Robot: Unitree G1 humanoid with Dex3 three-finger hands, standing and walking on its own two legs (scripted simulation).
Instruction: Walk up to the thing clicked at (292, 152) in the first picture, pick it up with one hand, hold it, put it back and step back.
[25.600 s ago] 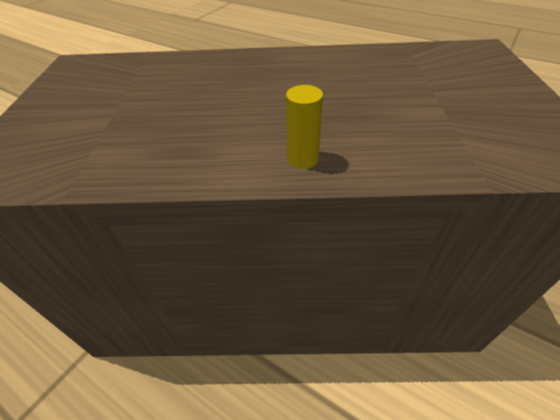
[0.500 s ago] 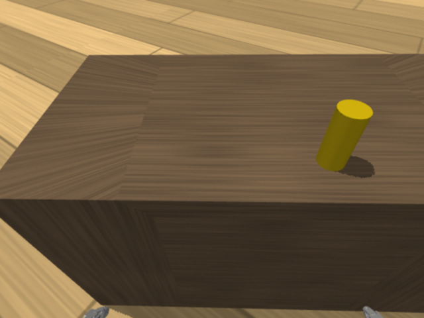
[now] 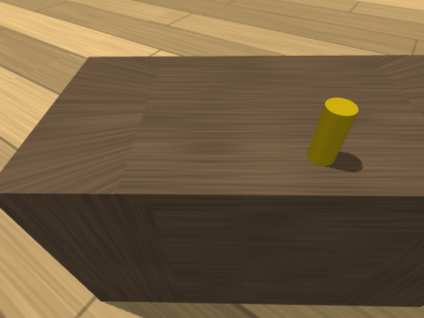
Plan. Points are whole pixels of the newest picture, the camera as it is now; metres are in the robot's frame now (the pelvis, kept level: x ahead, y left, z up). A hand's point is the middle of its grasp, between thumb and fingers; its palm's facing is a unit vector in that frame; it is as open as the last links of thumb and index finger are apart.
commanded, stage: home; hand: right
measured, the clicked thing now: (330, 133) +0.49 -0.23 +0.09
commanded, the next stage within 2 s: stand in 1.02 s
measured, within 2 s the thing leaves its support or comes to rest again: neither
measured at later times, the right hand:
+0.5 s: hand out of the picture +0.08 -0.25 -0.15, palm faces -0.04 +0.93 -0.36, open 17.3 cm
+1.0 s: hand out of the picture +0.07 -0.25 -0.15, palm faces -0.02 +0.94 -0.35, open 17.4 cm
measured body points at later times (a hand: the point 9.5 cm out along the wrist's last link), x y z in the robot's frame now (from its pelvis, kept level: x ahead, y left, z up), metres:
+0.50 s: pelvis +0.00 +0.01 +0.00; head +0.00 +0.01 +0.45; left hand +0.07 +0.31 -0.13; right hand +0.08 -0.30 -0.12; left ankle +0.02 +0.14 -0.74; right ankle +0.02 -0.13 -0.74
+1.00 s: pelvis +0.01 +0.01 +0.00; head +0.02 +0.01 +0.45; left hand +0.08 +0.31 -0.13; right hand +0.08 -0.30 -0.13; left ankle +0.02 +0.14 -0.74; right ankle +0.02 -0.13 -0.74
